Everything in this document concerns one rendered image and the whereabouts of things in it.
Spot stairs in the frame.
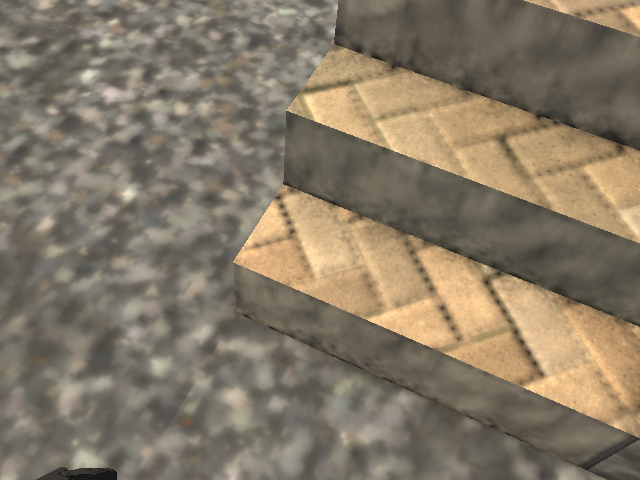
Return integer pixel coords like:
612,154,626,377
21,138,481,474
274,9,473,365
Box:
233,0,640,470

